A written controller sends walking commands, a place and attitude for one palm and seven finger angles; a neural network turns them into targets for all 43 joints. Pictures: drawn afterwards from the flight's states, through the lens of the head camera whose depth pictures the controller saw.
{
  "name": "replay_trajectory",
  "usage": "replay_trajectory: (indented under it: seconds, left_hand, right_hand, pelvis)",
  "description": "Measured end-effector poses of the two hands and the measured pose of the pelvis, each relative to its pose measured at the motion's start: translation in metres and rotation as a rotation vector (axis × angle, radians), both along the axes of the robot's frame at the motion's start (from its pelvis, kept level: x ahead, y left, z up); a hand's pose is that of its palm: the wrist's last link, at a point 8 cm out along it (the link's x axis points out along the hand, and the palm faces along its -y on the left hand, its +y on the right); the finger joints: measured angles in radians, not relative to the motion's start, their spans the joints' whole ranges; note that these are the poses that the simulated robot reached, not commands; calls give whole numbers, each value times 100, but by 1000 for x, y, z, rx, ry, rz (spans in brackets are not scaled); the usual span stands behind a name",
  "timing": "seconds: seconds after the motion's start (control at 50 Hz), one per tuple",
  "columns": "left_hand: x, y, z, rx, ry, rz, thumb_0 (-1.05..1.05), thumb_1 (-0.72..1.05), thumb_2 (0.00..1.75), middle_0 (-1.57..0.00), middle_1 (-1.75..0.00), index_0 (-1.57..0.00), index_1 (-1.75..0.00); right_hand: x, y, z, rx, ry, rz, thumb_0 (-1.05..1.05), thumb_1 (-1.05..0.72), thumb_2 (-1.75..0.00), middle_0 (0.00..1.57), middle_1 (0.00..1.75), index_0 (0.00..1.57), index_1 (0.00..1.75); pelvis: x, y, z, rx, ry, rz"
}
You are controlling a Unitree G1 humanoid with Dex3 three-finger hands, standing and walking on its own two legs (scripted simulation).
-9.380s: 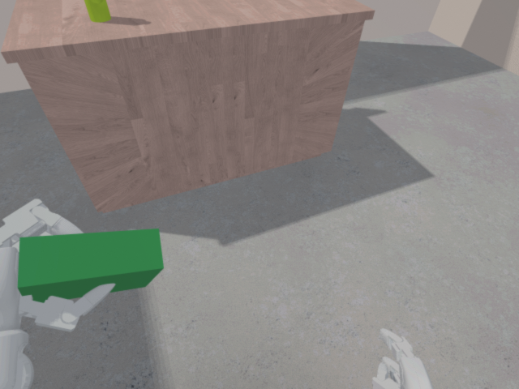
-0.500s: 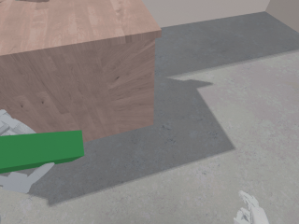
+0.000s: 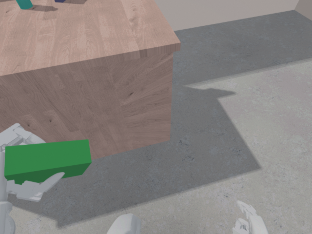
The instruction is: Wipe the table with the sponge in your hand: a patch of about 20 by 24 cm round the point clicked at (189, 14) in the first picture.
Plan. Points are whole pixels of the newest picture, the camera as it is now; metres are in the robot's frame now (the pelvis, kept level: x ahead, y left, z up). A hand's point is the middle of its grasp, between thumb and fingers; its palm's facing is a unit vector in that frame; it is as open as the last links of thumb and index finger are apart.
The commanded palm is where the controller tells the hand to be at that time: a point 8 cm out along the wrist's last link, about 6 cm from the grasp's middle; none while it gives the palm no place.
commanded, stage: take the last steps up to it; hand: left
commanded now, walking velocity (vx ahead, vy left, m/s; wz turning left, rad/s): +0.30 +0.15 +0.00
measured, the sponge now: (63, 161) +0.23 +0.21 +0.12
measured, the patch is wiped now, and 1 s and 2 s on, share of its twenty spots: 0.00 0.00 0.00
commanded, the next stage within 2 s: none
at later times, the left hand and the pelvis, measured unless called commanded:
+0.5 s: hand (18, 110) +0.31 +0.30 +0.19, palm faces +0.33 -0.82 -0.47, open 9.1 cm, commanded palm +0.26 +0.36 +0.18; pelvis +0.09 +0.08 +0.00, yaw -1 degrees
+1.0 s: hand out of the picture +0.37 +0.38 +0.19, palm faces +0.38 -0.80 -0.47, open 9.1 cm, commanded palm +0.31 +0.42 +0.18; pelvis +0.15 +0.14 -0.01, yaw -1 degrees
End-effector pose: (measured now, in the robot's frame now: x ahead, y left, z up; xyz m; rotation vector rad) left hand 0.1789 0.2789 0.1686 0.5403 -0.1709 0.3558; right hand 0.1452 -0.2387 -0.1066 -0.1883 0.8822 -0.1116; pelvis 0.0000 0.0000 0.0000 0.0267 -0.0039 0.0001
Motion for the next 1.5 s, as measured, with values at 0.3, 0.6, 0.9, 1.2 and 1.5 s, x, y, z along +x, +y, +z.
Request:
replay_trajectory:
  seconds: [0.3, 0.6, 0.9, 1.2, 1.5]
  left_hand:
    - [77, 70, 30, 82, -221, -117, 0, -40, 101, -86, -135, -84, -135]
    - [105, 66, 37, 132, -129, -83, 0, -40, 101, -86, -135, -84, -135]
    - [138, 105, 22, 30, -126, -126, 0, -39, 101, -86, -135, -84, -135]
    - [151, 137, 28, 70, -132, -68, 0, -39, 101, -86, -135, -84, -135]
    - [160, 172, 20, 29, -42, -44, 0, -40, 101, -86, -135, -84, -135]
  right_hand:
    - [66, 60, 32, -73, -142, -100, 1, -91, -90, 19, 30, 19, 29]
    - [107, 119, -12, 93, -64, 15, 1, -90, -89, 20, 30, 20, 30]
    - [149, 93, 34, -145, -85, -28, 1, -91, -89, 19, 30, 20, 30]
    - [164, 194, 0, 104, -127, 11, 1, -90, -89, 20, 30, 20, 30]
    - [162, 166, 21, -64, -30, -8, 1, -91, -89, 20, 30, 20, 30]
  pelvis:
    - [62, 70, -7, -26, -7, -35]
    - [110, 80, -11, -18, -4, -6]
    - [140, 125, -3, 8, -9, 6]
    - [158, 152, -12, 5, -14, -9]
    - [161, 180, 7, 38, 2, 13]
